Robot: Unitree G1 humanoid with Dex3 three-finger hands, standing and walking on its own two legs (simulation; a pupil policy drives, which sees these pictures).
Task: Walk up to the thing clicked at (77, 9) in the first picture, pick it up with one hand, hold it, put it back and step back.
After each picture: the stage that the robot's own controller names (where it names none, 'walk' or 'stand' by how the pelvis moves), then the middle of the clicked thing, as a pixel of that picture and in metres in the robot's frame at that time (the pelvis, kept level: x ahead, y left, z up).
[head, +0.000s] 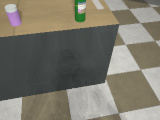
stand; (80, 1) +0.93 +0.04 +0.04
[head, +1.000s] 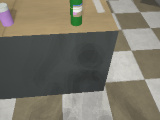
rise first; (76, 3) +0.84 +0.09 +0.06
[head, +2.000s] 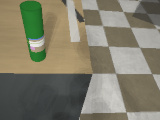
walk; (35, 35) +0.53 +0.21 +0.07
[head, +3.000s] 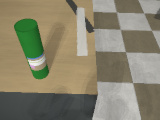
stand; (34, 52) +0.45 +0.21 +0.06
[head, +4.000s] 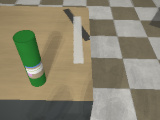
stand; (32, 61) +0.44 +0.22 +0.04
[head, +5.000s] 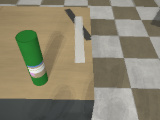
stand; (34, 61) +0.45 +0.21 +0.03
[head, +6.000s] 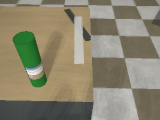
stand; (32, 62) +0.44 +0.22 +0.03
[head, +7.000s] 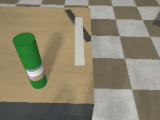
stand; (32, 64) +0.43 +0.22 +0.03
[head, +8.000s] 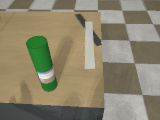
rise first; (44, 66) +0.42 +0.19 +0.04
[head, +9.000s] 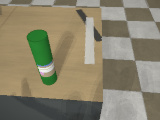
go down; (44, 60) +0.45 +0.20 +0.04
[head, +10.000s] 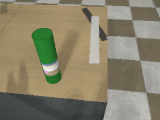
go down; (48, 59) +0.45 +0.18 +0.04
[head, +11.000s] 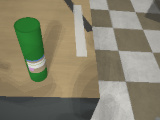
go down; (34, 54) +0.44 +0.17 +0.07
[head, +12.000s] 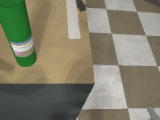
close in; (19, 35) +0.46 +0.18 +0.10
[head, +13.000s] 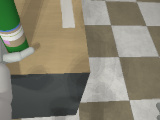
close; (7, 23) +0.48 +0.19 +0.13
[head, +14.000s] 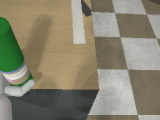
lift; (11, 62) +0.36 +0.21 +0.11
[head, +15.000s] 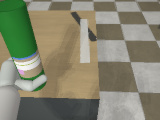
lift; (24, 52) +0.33 +0.17 +0.22
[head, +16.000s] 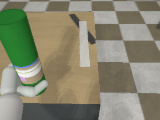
hold; (25, 59) +0.32 +0.17 +0.20
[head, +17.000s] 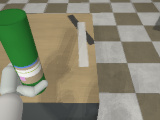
hold; (25, 59) +0.32 +0.17 +0.20
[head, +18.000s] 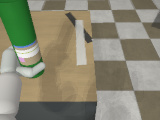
crouch; (24, 41) +0.38 +0.18 +0.21
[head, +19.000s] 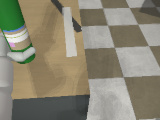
lower; (13, 26) +0.46 +0.19 +0.19
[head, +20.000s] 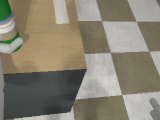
lower; out of the picture +0.50 +0.20 +0.13
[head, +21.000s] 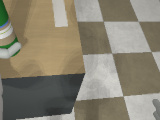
lower; out of the picture +0.49 +0.20 +0.13
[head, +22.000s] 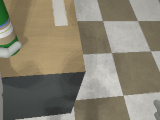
lower; out of the picture +0.49 +0.20 +0.13
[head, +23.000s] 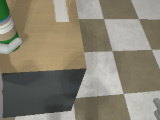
lower; out of the picture +0.49 +0.20 +0.14
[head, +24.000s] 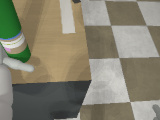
withdraw; (8, 30) +0.46 +0.19 +0.12
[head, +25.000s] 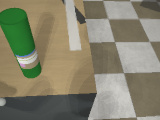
sink last; (24, 49) +0.43 +0.19 +0.10
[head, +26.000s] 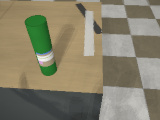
stand; (43, 49) +0.47 +0.19 +0.09
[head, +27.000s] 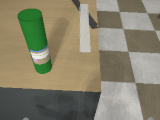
stand; (38, 45) +0.46 +0.19 +0.10
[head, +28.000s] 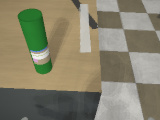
stand; (38, 45) +0.46 +0.18 +0.10
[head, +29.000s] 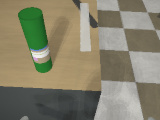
stand; (38, 44) +0.47 +0.19 +0.10
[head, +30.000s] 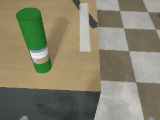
stand; (37, 45) +0.46 +0.19 +0.10
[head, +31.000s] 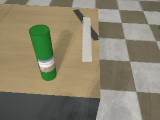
stand; (44, 55) +0.47 +0.18 +0.05
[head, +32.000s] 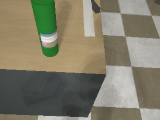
walk; (47, 29) +0.52 +0.15 +0.06
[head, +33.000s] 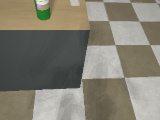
walk; out of the picture +0.76 +0.23 +0.06
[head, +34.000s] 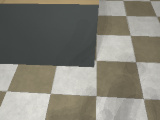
stand; out of the picture +1.10 +0.18 +0.06
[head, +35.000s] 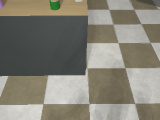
stand; out of the picture +1.08 +0.21 +0.04
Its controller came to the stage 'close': yes
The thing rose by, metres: 0.18
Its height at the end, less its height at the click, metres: +0.00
